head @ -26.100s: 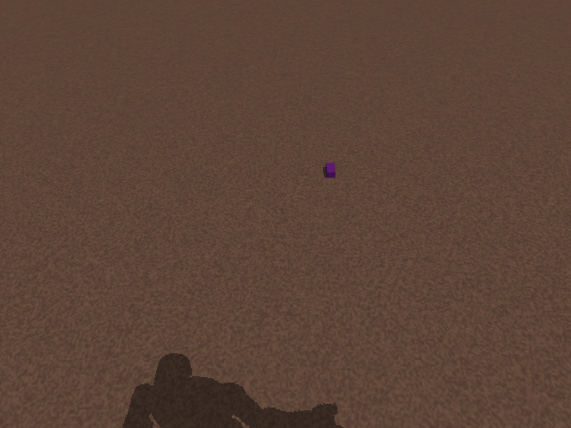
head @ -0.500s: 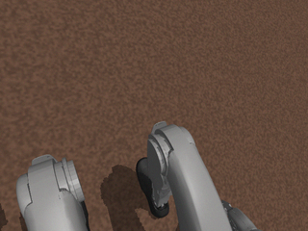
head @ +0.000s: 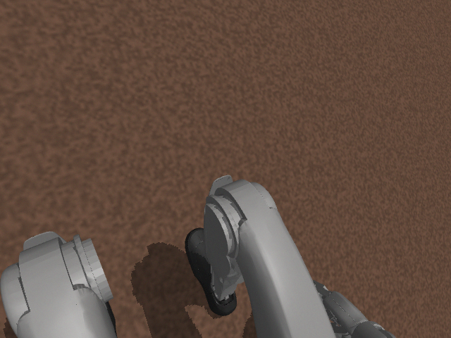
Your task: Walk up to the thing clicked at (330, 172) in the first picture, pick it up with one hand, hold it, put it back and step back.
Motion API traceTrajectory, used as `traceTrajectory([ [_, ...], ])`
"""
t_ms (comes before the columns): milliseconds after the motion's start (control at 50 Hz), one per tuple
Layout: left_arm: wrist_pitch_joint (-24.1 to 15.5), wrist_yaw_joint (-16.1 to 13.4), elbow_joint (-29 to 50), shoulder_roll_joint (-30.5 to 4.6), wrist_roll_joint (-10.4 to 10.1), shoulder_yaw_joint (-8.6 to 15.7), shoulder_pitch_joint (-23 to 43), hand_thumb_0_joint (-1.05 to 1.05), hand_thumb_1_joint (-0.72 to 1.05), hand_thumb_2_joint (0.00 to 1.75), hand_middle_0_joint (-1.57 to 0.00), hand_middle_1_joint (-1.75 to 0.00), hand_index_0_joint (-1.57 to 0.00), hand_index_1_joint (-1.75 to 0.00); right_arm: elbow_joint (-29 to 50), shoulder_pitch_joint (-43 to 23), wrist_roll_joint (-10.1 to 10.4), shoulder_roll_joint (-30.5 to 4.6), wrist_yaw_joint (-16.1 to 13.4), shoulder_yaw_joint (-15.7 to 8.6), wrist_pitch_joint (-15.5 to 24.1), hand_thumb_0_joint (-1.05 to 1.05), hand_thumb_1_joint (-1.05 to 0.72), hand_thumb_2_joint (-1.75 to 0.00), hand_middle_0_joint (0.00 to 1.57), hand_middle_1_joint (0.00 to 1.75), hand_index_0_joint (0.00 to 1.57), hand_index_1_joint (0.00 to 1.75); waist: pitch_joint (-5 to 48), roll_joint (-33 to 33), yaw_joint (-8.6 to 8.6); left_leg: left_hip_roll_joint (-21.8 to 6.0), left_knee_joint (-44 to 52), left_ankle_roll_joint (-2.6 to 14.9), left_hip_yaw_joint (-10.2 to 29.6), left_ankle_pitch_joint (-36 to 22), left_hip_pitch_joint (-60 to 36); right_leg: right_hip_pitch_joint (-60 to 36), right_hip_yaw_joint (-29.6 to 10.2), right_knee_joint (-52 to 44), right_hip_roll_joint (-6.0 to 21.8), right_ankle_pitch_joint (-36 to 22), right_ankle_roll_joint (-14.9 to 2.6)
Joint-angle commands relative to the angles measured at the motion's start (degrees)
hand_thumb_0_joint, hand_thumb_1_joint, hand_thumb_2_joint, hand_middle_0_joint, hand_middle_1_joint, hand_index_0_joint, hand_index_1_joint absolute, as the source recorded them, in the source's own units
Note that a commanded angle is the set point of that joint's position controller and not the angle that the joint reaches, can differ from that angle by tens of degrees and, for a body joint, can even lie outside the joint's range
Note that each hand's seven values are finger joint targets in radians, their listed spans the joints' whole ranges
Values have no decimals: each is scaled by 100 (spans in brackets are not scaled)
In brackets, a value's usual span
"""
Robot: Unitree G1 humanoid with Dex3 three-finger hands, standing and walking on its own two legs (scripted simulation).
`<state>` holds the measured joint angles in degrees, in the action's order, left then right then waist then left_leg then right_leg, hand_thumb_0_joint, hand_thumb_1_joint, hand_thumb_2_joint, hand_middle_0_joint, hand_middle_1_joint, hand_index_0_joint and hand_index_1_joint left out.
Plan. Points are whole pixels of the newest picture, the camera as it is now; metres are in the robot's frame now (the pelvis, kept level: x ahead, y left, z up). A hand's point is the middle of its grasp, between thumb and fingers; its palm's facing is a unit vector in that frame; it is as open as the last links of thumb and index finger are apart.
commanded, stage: rest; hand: left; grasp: from above
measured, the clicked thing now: out of the picture +0.45 +0.35 -0.27
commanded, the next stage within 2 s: open in 0.56 s
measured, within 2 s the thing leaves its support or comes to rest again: rests again in 0.24 s
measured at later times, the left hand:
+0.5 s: hand out of the picture +0.44 +0.33 -0.25, palm faces -0.46 -0.15 -0.87, open 7.2 cm
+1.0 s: hand out of the picture +0.44 +0.34 -0.25, palm faces -0.46 -0.15 -0.88, open 8.9 cm
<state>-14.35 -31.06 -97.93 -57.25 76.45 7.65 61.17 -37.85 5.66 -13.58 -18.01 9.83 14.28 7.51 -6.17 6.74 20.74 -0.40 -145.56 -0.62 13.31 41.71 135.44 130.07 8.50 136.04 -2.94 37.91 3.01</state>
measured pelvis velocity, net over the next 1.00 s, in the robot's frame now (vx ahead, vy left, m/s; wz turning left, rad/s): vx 0.00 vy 0.00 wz -0.03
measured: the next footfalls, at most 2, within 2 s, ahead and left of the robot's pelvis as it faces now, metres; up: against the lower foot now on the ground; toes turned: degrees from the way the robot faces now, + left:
none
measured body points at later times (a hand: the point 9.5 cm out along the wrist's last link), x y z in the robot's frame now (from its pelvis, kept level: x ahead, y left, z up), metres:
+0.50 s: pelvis +0.00 +0.00 +0.00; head +0.28 +0.13 +0.32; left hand +0.46 +0.34 -0.20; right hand +0.06 -0.26 -0.06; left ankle +0.06 +0.13 -0.27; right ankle +0.11 -0.12 -0.27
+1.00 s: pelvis +0.00 +0.00 +0.00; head +0.28 +0.14 +0.32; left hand +0.46 +0.34 -0.20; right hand +0.07 -0.25 -0.06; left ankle +0.06 +0.13 -0.27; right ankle +0.11 -0.12 -0.27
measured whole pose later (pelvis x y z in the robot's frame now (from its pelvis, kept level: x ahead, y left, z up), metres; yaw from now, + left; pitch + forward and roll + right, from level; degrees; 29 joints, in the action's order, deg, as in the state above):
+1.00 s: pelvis +0.00 +0.00 +0.00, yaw -2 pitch +28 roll -15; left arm -14.9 -32.8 -99.0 -61.1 75.3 5.7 62.0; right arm -36.0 4.4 -14.2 -19.6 12.1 18.0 10.7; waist -9.4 9.2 21.6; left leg -0.8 -146.8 -0.3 15.0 42.1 134.6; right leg 128.8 9.8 135.6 -3.8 37.2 3.6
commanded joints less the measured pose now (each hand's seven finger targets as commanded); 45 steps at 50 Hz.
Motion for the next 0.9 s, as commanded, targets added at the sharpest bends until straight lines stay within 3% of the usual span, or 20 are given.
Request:
traceTrajectory([
  [0, -21, -282, 727, -1350, -45, 3, 1414, 0, 91, 23, -123, -21, -126, -18, -46, 1085, -36, -1845, -57, -502, 44, 0, -90, -90, 20, 30, 20, 30, 3767, -3072, 130, -123, 1539, 86, -554, -1464, -3067, -2057, 632, -1038, -215, -1490, -457],
  [80, -7, -290, 571, -1330, -85, -11, 1454, 0, 89, 21, -121, -19, -124, -17, -70, 1184, -67, -1884, 5, -457, 99, 0, -90, -90, 20, 30, 20, 30, 3653, -2955, 297, -139, 1382, 107, -545, -1644, -3005, -2140, 627, -1004, -213, -1713, -422],
  [180, -24, -307, 692, -1453, -128, -11, 1523, 0, 87, 21, -120, -21, -122, -18, -40, 1093, -75, -1910, 66, -403, 156, 0, -90, -90, 20, 30, 20, 30, 3563, -3143, 258, -162, 1484, 69, -496, -1502, -3053, -2084, 663, -993, -232, -1545, -450],
  [200, -13, -286, 718, -1261, -116, -203, 1571, 0, 86, 21, -120, -20, -122, -17, 44, 1008, -88, -1889, 83, -358, 187, 0, -90, -90, 20, 30, 20, 30, 3603, -3102, 276, -158, 1426, 88, -514, -1505, -3080, -2088, 657, -994, -253, -1574, -439],
  [300, -46, -362, 686, -1664, -80, 109, 1325, 0, 86, 23, -121, -18, -123, -16, -11, 1063, -82, -1960, 83, -359, 180, 0, -90, -90, 20, 30, 20, 30, 3600, -3107, 186, -164, 1487, 61, -481, -1551, -3047, -2173, 680, -1004, -254, -1559, -453],
  [380, -41, -355, 600, -1366, -165, -168, 1451, 0, 86, 23, -120, -19, -122, -17, 64, 915, -62, -1929, 128, -313, 244, 0, -90, -90, 20, 30, 20, 30, 3498, -3011, 268, -182, 1447, 97, -462, -1358, -2945, -2106, 679, -1014, -278, -1482, -433],
  [400, -51, -391, 649, -1662, -156, 11, 1457, 0, 87, 23, -121, -19, -123, -17, 1, 999, -72, -2004, 117, -322, 231, 0, -90, -90, 20, 30, 20, 30, 3586, -3045, 272, -185, 1439, 102, -456, -1438, -2959, -2215, 690, -1040, -278, -1545, -418],
  [460, -34, -432, 403, -1712, -128, 69, 1241, 0, 88, 21, -122, -17, -124, -15, -23, 1062, -106, -1983, 127, -266, 232, 0, -90, -90, 20, 30, 20, 30, 3524, -2957, 279, -195, 1399, 94, -441, -1600, -2942, -2317, 700, -1012, -283, -1682, -410],
  [520, -54, -417, 534, -1692, -147, 13, 1391, 0, 87, 21, -121, -19, -123, -17, 21, 1019, -95, -2005, 133, -250, 235, 0, -90, -90, 20, 30, 20, 30, 3514, -2916, 290, -188, 1408, 123, -464, -1442, -2847, -2327, 676, -1092, -295, -1572, -400],
  [540, -44, -382, 446, -1450, -131, -212, 1437, 0, 87, 20, -121, -18, -123, -16, 79, 975, -76, -1979, 135, -225, 264, 0, -90, -90, 20, 30, 20, 30, 3370, -2952, 351, -189, 1364, 124, -473, -1403, -2810, -2229, 668, -1057, -288, -1558, -404],
  [580, -44, -396, 383, -1739, -135, -8, 1304, 0, 87, 20, -120, -18, -123, -15, 36, 1052, -67, -2083, 135, -231, 275, 0, -90, -90, 20, 30, 20, 30, 3247, -2848, 352, -193, 1408, 109, -418, -1411, -2827, -2169, 725, -1038, -269, -1533, -395],
  [600, -67, -365, 495, -1508, -134, -229, 1440, 0, 86, 18, -120, -16, -122, -14, 113, 953, -61, -2004, 143, -200, 286, 0, -90, -90, 20, 30, 20, 30, 3350, -2940, 343, -198, 1419, 108, -433, -1424, -2846, -2243, 680, -1051, -299, -1529, -414],
  [620, -60, -400, 331, -1745, -126, -8, 1327, 0, 86, 18, -120, -16, -122, -14, 40, 1049, -109, -2062, 132, -203, 275, 0, -90, -90, 20, 30, 20, 30, 3349, -2839, 380, -198, 1385, 109, -415, -1484, -2885, -2257, 734, -1060, -283, -1593, -397],
  [640, -73, -396, 464, -1759, -104, -51, 1345, 0, 87, 20, -121, -17, -123, -15, 102, 1025, -75, -2076, 130, -216, 272, 0, -90, -90, 20, 30, 20, 30, 3430, -2906, 320, -198, 1433, 104, -415, -1477, -2915, -2303, 710, -1055, -291, -1570, -401],
  [700, -74, -402, 368, -1753, -144, -43, 1297, 0, 63, 19, -97, -22, -99, -20, 84, 960, -78, -2062, 133, -189, 284, 0, -90, -90, 20, 30, 20, 30, 3281, -2894, 327, -212, 1443, 86, -375, -1365, -2856, -2184, 734, -1029, -286, -1483, -410],
  [720, -116, -373, 693, -1488, -156, -313, 1607, 0, 55, 19, -89, -25, -91, -22, 116, 941, -57, -2000, 147, -170, 297, 0, -90, -90, 20, 30, 20, 30, 3303, -3082, 329, -210, 1464, 84, -393, -1368, -2885, -2124, 718, -1026, -298, -1477, -428],
  [740, -95, -418, 461, -1726, -164, -93, 1405, 0, 47, 24, -82, -28, -84, -26, 103, 875, -81, -2046, 133, -190, 291, 0, -89, -90, 20, 30, 20, 30, 3451, -2977, 295, -222, 1483, 83, -351, -1325, -2972, -2230, 729, -1037, -298, -1455, -424],
  [780, -100, -403, 506, -1569, -172, -252, 1444, 0, 31, 31, -75, -34, -77, -32, 124, 857, -51, -2021, 142, -178, 312, 0, -89, -90, 20, 30, 20, 30, 3404, -2952, 297, -216, 1423, 98, -406, -1366, -2879, -2234, 706, -1046, -313, -1516, -417],
  [860, -92, -450, 478, -1798, -168, -26, 1389, 0, 17, 41, -67, -40, -68, -39, 87, 961, -87, -2092, 132, -180, 302, 0, -89, -90, 20, 30, 20, 30, 3355, -2885, 285, -201, 1408, 99, -415, -1391, -2788, -2243, 730, -1095, -302, -1497, -411],
  [880, -77, -409, 450, -1584, -136, -211, 1412, 0, 14, 43, -66, -41, -66, -41, 139, 917, -65, -2042, 147, -171, 323, 0, -90, -90, 20, 30, 20, 30, 3261, -2994, 335, -217, 1451, 71, -376, -1372, -2925, -2133, 719, -1016, -276, -1493, -418],
])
